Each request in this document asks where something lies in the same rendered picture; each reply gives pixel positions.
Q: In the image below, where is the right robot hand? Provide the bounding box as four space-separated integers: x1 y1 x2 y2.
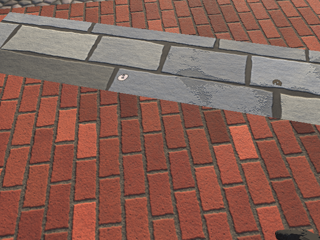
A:
275 229 320 240

